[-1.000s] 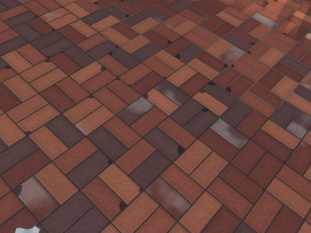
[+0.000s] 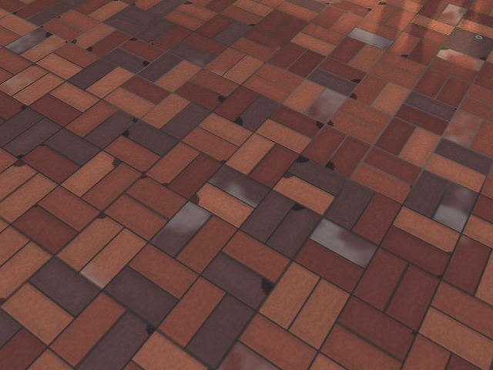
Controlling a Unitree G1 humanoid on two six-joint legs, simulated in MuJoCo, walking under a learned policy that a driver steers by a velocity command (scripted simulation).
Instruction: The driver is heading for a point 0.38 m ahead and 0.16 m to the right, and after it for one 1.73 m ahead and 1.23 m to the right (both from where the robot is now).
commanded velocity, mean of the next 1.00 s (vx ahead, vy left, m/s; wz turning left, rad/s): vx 0.23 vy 0.00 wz -0.55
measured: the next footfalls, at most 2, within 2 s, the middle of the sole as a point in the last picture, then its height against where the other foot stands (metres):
right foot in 0.14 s outside the picture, level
left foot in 0.60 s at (236, 353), level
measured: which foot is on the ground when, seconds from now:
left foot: down 0.00-0.16, up 0.18-0.58, down 0.60-1.00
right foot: up 0.00-0.12, down 0.14-0.60, up 0.62-1.00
